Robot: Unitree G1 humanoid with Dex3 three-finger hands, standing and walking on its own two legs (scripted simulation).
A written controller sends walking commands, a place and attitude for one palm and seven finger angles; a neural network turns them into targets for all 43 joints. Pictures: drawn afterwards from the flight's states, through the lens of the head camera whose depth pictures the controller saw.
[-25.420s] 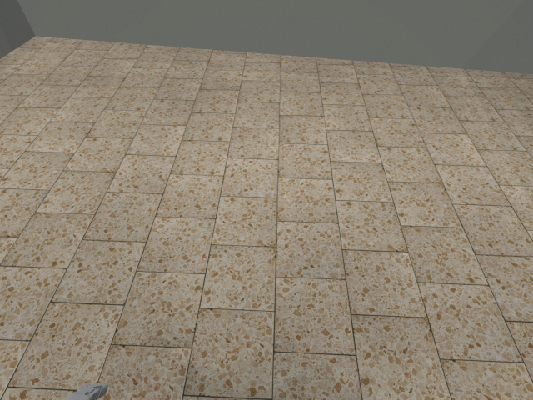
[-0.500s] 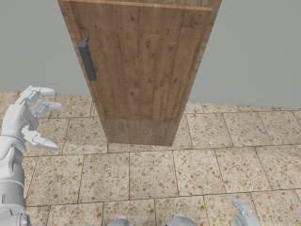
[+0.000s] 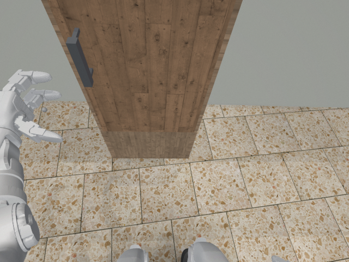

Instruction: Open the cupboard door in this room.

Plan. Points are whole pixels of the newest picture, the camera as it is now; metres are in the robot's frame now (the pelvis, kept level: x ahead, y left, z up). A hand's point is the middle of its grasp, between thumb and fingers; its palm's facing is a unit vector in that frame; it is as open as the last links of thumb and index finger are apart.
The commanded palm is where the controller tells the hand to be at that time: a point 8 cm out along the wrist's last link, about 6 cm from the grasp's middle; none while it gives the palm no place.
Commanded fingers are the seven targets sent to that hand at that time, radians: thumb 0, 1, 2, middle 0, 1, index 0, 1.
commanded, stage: move the hooked fingers beside the handle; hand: left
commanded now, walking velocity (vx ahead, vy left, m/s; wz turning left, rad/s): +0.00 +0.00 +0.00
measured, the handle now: (82, 59) +0.60 +0.23 +0.06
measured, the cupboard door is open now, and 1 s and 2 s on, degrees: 0 0 0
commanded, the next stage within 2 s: slide the fingers in behind the handle in 1.52 s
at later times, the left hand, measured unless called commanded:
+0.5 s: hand (53, 83) +0.50 +0.27 +0.07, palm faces +0.00 -1.00 -0.02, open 14.0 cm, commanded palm +0.49 +0.32 +0.07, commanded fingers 0.00 -0.50 0.30 -0.30 -1.20 -0.30 -1.20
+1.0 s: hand (57, 71) +0.55 +0.28 +0.05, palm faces +0.00 -1.00 -0.01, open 14.0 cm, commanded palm +0.53 +0.32 +0.06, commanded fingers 0.00 -0.50 0.30 -0.30 -1.20 -0.30 -1.20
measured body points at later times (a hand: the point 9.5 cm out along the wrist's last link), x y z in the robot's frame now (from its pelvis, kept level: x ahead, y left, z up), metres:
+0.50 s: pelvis +0.00 +0.00 -0.01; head +0.14 +0.03 +0.42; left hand +0.49 +0.33 +0.07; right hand +0.00 -0.27 -0.11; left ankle -0.01 +0.09 -0.69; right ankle +0.03 -0.12 -0.69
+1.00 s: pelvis +0.02 +0.01 -0.02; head +0.20 +0.05 +0.39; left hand +0.55 +0.34 +0.06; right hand -0.04 -0.25 -0.10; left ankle -0.02 +0.09 -0.69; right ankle +0.03 -0.12 -0.69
